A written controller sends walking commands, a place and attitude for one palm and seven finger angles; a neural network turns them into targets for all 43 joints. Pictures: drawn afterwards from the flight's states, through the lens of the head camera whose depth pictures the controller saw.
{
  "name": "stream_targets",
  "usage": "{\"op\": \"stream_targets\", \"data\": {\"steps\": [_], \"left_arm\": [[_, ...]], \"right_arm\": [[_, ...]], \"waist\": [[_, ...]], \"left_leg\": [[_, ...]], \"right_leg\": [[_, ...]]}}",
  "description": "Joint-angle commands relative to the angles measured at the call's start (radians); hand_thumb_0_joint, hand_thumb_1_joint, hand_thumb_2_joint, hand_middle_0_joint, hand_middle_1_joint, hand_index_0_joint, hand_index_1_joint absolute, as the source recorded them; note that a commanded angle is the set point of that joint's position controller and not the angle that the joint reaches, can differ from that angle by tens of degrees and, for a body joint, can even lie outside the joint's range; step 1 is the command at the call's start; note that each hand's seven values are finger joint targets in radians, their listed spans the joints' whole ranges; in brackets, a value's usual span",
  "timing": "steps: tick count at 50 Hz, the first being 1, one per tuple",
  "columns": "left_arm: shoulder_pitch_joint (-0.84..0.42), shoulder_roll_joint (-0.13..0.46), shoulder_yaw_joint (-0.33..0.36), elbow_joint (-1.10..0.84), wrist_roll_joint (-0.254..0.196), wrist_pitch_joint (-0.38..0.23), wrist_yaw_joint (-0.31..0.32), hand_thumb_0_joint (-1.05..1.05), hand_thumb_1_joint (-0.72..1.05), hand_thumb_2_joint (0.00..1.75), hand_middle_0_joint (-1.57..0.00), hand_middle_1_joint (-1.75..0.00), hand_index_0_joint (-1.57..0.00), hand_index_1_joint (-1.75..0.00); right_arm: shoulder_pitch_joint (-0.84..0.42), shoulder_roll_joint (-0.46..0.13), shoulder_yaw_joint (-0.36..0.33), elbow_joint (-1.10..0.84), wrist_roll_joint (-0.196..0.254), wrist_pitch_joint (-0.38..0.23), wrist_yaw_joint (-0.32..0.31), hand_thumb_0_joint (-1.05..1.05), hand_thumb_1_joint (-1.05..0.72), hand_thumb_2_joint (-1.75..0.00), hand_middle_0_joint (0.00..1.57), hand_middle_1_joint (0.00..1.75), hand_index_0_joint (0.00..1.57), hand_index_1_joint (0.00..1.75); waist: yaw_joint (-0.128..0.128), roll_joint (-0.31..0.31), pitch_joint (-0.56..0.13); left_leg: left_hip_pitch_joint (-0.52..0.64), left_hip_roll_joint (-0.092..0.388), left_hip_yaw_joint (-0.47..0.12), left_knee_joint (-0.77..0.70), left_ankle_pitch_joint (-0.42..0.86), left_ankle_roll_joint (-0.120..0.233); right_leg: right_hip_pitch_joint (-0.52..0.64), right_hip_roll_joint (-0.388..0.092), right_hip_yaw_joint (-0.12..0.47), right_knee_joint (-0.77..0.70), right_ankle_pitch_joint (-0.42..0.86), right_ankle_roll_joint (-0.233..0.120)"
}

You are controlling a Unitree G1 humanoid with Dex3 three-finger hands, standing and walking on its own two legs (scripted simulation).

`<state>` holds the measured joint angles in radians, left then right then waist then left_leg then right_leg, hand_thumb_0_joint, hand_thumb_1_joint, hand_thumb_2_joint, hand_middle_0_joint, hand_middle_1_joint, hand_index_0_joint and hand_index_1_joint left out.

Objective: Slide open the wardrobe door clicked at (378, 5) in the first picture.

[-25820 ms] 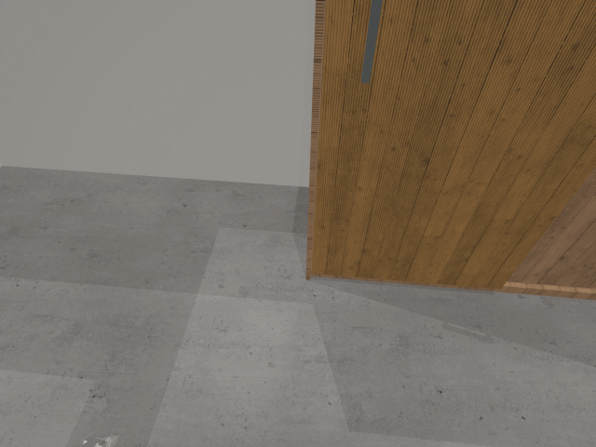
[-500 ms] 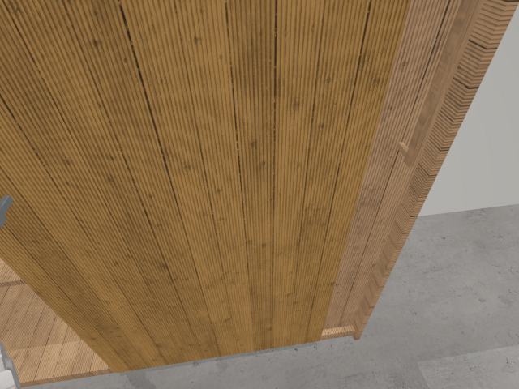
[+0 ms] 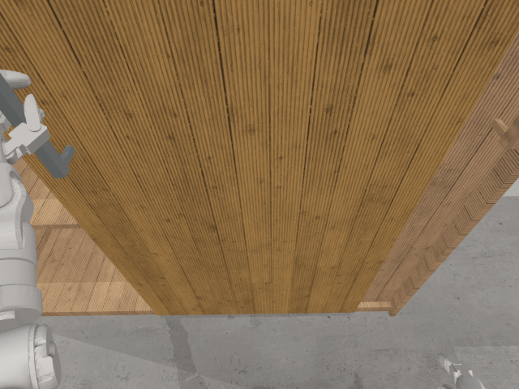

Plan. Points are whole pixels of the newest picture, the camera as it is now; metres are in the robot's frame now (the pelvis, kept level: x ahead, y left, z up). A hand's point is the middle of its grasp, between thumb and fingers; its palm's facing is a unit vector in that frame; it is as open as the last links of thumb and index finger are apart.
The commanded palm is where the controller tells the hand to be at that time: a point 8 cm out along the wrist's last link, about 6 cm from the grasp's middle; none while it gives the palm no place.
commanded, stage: stop walking and hold the door there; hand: left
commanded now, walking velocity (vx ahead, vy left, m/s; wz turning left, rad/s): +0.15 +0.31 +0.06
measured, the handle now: out of the picture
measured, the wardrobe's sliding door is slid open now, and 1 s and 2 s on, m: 0.57 0.57 0.57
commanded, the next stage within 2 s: loosen the grip on the handle in 1.16 s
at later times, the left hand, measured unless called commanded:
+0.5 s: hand (36, 131) +0.39 +0.32 +0.22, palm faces +0.29 -0.94 -0.15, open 5.7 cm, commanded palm +0.35 +0.33 +0.19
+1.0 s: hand (34, 133) +0.38 +0.31 +0.22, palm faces +0.16 -0.98 -0.08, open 5.8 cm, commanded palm +0.35 +0.34 +0.19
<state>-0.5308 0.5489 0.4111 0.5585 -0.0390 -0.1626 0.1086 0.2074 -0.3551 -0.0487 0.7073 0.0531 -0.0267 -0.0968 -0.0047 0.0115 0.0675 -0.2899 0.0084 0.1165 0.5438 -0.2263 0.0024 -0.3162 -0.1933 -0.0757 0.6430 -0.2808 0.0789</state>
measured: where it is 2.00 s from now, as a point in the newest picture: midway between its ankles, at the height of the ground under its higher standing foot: outside the picture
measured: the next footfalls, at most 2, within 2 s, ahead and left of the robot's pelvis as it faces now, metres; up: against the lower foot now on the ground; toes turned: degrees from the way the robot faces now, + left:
right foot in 0.26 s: -0.03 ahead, -0.06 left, +0.00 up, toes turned -11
left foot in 0.50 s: +0.05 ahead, +0.27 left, +0.00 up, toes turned -2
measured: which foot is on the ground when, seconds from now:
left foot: down 0.00-0.24, up 0.26-0.48, down 0.50-1.00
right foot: down 0.00-0.00, up 0.02-0.24, down 0.26-0.50, up 0.52-0.68, down 0.70-1.00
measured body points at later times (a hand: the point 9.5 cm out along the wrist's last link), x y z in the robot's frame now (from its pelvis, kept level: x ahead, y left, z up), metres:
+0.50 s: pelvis -0.01 +0.12 -0.01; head +0.05 +0.11 +0.44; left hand +0.36 +0.36 +0.22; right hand +0.13 -0.14 -0.12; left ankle +0.06 +0.30 -0.72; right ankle -0.06 -0.05 -0.72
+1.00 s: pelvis +0.00 +0.16 +0.00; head +0.04 +0.17 +0.45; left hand +0.36 +0.37 +0.22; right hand +0.19 -0.05 -0.10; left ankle +0.00 +0.28 -0.73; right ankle -0.01 +0.05 -0.72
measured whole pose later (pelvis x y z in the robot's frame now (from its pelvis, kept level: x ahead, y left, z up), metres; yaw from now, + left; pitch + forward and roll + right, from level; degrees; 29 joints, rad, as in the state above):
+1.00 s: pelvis +0.00 +0.16 +0.00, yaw +3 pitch +0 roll +1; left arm -0.50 0.20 0.05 0.10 -0.08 -0.09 0.11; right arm 0.14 -0.21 0.04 0.64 0.02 -0.05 -0.06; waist 0.03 0.00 0.10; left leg -0.28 0.04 0.10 0.55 -0.27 0.00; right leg -0.29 -0.05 -0.06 0.65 -0.37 0.02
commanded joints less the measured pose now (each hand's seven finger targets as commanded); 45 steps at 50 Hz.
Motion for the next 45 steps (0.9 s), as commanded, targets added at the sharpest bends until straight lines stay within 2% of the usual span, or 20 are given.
{"op": "stream_targets", "data": {"steps": [1, 6, 10, 11, 12, 13, 16, 22, 23, 24, 25, 26, 27, 28, 34, 36, 37, 38, 42, 45], "left_arm": [[-0.288, 0.134, -0.107, -0.342, 0.03, -0.07, -0.014, 0.0, 0.9, 0.9, -0.45, -1.4, -0.45, -1.4], [-0.297, 0.07, -0.16, -0.378, 0.005, -0.02, -0.012, 0.0, 0.9, 0.9, -0.45, -1.4, -0.45, -1.4], [-0.31, 0.115, -0.122, -0.364, -0.003, 0.003, -0.007, 0.0, 0.9, 0.9, -0.45, -1.4, -0.45, -1.4], [-0.309, 0.149, -0.096, -0.355, 0.005, -0.002, -0.007, 0.0, 0.9, 0.9, -0.45, -1.4, -0.45, -1.4], [-0.302, 0.209, -0.052, -0.303, 0.006, -0.003, -0.004, 0.0, 0.9, 0.9, -0.45, -1.4, -0.45, -1.4], [-0.325, 0.183, -0.051, -0.281, -0.017, 0.002, 0.005, 0.0, 0.9, 0.9, -0.45, -1.4, -0.45, -1.4], [-0.385, 0.072, -0.108, -0.423, -0.02, -0.026, 0.003, 0.0, 0.9, 0.9, -0.45, -1.4, -0.45, -1.4], [-0.357, -0.071, -0.209, -0.584, 0.004, -0.038, -0.014, 0.0, 0.9, 0.9, -0.45, -1.4, -0.45, -1.4], [-0.38, -0.122, -0.255, -0.674, 0.004, -0.056, -0.017, 0.0, 0.9, 0.9, -0.45, -1.4, -0.45, -1.4], [-0.383, -0.19, -0.32, -0.735, -0.013, -0.067, -0.026, 0.0, 0.9, 0.9, -0.45, -1.4, -0.45, -1.4], [-0.433, -0.255, -0.374, -0.775, -0.021, -0.076, -0.031, 0.0, 0.9, 0.9, -0.45, -1.4, -0.45, -1.4], [-0.469, -0.31, -0.436, -0.753, -0.016, -0.085, -0.057, 0.0, 0.9, 0.9, -0.45, -1.4, -0.45, -1.4], [-0.368, -0.327, -0.438, -0.729, -0.021, -0.065, -0.059, 0.0, 0.9, 0.9, -0.45, -1.4, -0.45, -1.4], [-0.366, -0.147, -0.277, -0.722, -0.009, -0.049, -0.038, 0.0, 0.9, 0.9, -0.45, -1.4, -0.45, -1.4], [-0.389, -0.213, -0.369, -0.747, -0.011, -0.016, -0.053, 0.0, 0.9, 0.9, -0.45, -1.4, -0.45, -1.4], [-0.38, -0.16, -0.333, -0.705, 0.003, -0.005, -0.043, 0.0, 0.9, 0.9, -0.45, -1.4, -0.45, -1.4], [-0.322, -0.122, -0.281, -0.638, -0.009, 0.012, -0.037, 0.0, 0.9, 0.9, -0.45, -1.4, -0.45, -1.4], [-0.306, -0.156, -0.304, -0.638, -0.02, 0.02, -0.039, 0.0, 0.9, 0.9, -0.45, -1.4, -0.45, -1.4], [-0.268, -0.172, -0.282, -0.665, -0.015, 0.004, -0.015, 0.0, 0.9, 0.9, -0.45, -1.4, -0.45, -1.4], [-0.283, -0.265, -0.394, -0.721, -0.021, -0.005, -0.031, 0.0, 0.9, 0.9, -0.45, -1.4, -0.45, -1.4]], "right_arm": [[-0.051, -0.059, -0.007, -0.176, -0.009, -0.048, 0.016, 0.0, -0.9, -0.9, 0.2, 0.3, 0.2, 0.3], [-0.078, -0.048, 0.0, -0.168, 0.011, -0.075, 0.024, 0.0, -0.9, -0.9, 0.2, 0.3, 0.2, 0.3], [-0.123, -0.022, 0.033, -0.189, -0.006, -0.08, 0.039, 0.0, -0.9, -0.9, 0.2, 0.3, 0.2, 0.3], [-0.127, -0.015, 0.033, -0.189, -0.012, -0.074, 0.044, 0.0, -0.9, -0.9, 0.2, 0.3, 0.2, 0.3], [-0.105, -0.013, 0.024, -0.195, -0.021, -0.062, 0.046, 0.0, -0.9, -0.9, 0.2, 0.3, 0.2, 0.3], [-0.098, -0.06, 0.021, -0.172, -0.04, -0.069, 0.048, 0.0, -0.9, -0.9, 0.2, 0.3, 0.2, 0.3], [-0.109, -0.002, 0.038, -0.156, -0.026, -0.087, 0.056, 0.0, -0.9, -0.9, 0.2, 0.3, 0.2, 0.3], [-0.123, 0.032, 0.025, -0.158, -0.04, -0.064, 0.016, 0.0, -0.9, -0.9, 0.2, 0.3, 0.2, 0.3], [-0.108, 0.011, 0.009, -0.171, -0.037, -0.069, 0.011, 0.0, -0.9, -0.9, 0.2, 0.3, 0.2, 0.3], [-0.111, -0.026, -0.001, -0.189, -0.032, -0.077, 0.01, 0.0, -0.9, -0.9, 0.2, 0.3, 0.2, 0.3], [-0.097, -0.023, 0.002, -0.19, -0.027, -0.085, 0.02, 0.0, -0.9, -0.9, 0.2, 0.3, 0.2, 0.3], [-0.085, -0.031, -0.013, -0.19, -0.018, -0.103, 0.034, 0.0, -0.9, -0.9, 0.2, 0.3, 0.2, 0.3], [-0.121, 0.021, 0.003, -0.169, -0.017, -0.109, 0.036, 0.0, -0.9, -0.9, 0.2, 0.3, 0.2, 0.3], [-0.111, 0.007, 0.001, -0.153, -0.025, -0.106, 0.033, 0.0, -0.9, -0.9, 0.2, 0.3, 0.2, 0.3], [-0.105, 0.002, 0.021, -0.192, -0.022, -0.099, 0.057, 0.0, -0.9, -0.9, 0.2, 0.3, 0.2, 0.3], [-0.107, 0.044, 0.042, -0.196, -0.02, -0.089, 0.052, 0.0, -0.9, -0.9, 0.2, 0.3, 0.2, 0.3], [-0.101, 0.07, 0.049, -0.201, -0.015, -0.091, 0.045, 0.0, -0.9, -0.9, 0.2, 0.3, 0.2, 0.3], [-0.119, 0.062, 0.049, -0.198, -0.018, -0.096, 0.04, 0.0, -0.9, -0.9, 0.2, 0.3, 0.2, 0.3], [-0.119, 0.08, 0.076, -0.183, -0.039, -0.097, 0.012, 0.0, -0.9, -0.9, 0.2, 0.3, 0.2, 0.3], [-0.12, 0.043, 0.058, -0.202, -0.032, -0.078, 0.013, 0.0, -0.9, -0.9, 0.2, 0.3, 0.2, 0.3]], "waist": [[-0.004, 0.292, -0.298], [-0.011, 0.173, -0.297], [0.037, 0.135, -0.302], [0.058, -0.031, -0.302], [0.046, -0.346, -0.249], [0.037, -0.202, -0.21], [0.02, -0.272, -0.216], [0.002, -0.179, -0.287], [-0.014, -0.037, -0.356], [-0.027, 0.208, -0.386], [-0.035, 0.292, -0.43], [-0.042, 0.166, -0.32], [-0.036, 0.263, -0.327], [-0.025, 0.297, -0.34], [-0.006, 0.161, -0.345], [-0.015, -0.038, -0.333], [-0.008, -0.274, -0.3], [0.01, -0.322, -0.262], [0.017, -0.208, -0.345], [0.015, -0.003, -0.425]], "left_leg": [[0.233, 0.305, -0.261, -0.168, 0.66, 0.182], [0.227, 0.232, -0.185, -0.142, 0.391, 0.221], [0.05, 0.177, -0.161, -0.119, 0.177, 0.152], [-0.15, 0.116, -0.114, 0.051, 0.022, 0.086], [-0.486, -0.022, -0.064, 0.396, -0.29, -0.017], [-0.486, 0.034, -0.197, 0.604, -0.247, -0.056], [-0.511, 0.061, -0.18, 0.663, -0.205, -0.054], [0.138, -0.021, 0.109, -0.021, 0.127, -0.021], [0.312, 0.035, 0.069, -0.051, 0.212, -0.017], [0.421, 0.244, -0.21, -0.075, 0.388, 0.073], [0.398, 0.375, -0.422, -0.157, 0.429, 0.16], [0.26, 0.39, -0.471, -0.208, 0.284, 0.174], [0.292, 0.373, -0.406, -0.183, 0.252, 0.192], [0.269, 0.365, -0.362, -0.158, 0.287, 0.185], [0.119, 0.327, -0.193, -0.027, 0.321, 0.104], [0.03, 0.195, -0.089, 0.111, 0.126, 0.03], [-0.025, 0.073, -0.042, 0.231, -0.107, -0.02], [-0.096, 0.033, -0.092, 0.357, -0.215, -0.026], [-0.083, 0.027, -0.061, 0.106, -0.14, -0.017], [0.283, 0.204, -0.17, -0.079, 0.671, 0.052]], "right_leg": [[-0.125, 0.113, -0.037, 0.405, -0.326, -0.031], [-0.114, 0.118, -0.057, 0.393, -0.246, -0.024], [0.208, 0.094, -0.077, -0.09, -0.124, -0.06], [0.412, -0.046, 0.078, -0.304, 0.001, -0.121], [0.556, -0.369, 0.578, -0.396, 0.202, -0.26], [0.438, -0.471, 0.549, -0.36, 0.405, -0.279], [0.482, -0.287, 0.181, -0.189, 0.696, -0.166], [0.181, -0.081, -0.106, -0.016, 0.51, -0.098], [0.087, -0.034, -0.111, 0.134, 0.334, -0.077], [-0.093, 0.079, -0.091, 0.354, -0.069, -0.041], [-0.134, 0.145, 0.005, 0.515, -0.36, -0.045], [-0.171, 0.158, 0.032, 0.542, -0.358, -0.044], [-0.18, 0.133, 0.058, 0.483, -0.319, -0.05], [-0.149, 0.116, 0.061, 0.414, -0.279, -0.051], [0.16, 0.165, 0.025, -0.046, -0.033, -0.064], [0.191, 0.016, 0.169, -0.213, 0.22, -0.112], [0.147, -0.07, 0.273, -0.262, 0.299, -0.157], [0.164, -0.1, 0.291, -0.258, 0.451, -0.203], [0.359, -0.058, 0.143, -0.079, 0.859, -0.182], [0.163, 0.063, 0.043, 0.018, 0.499, -0.055]]}}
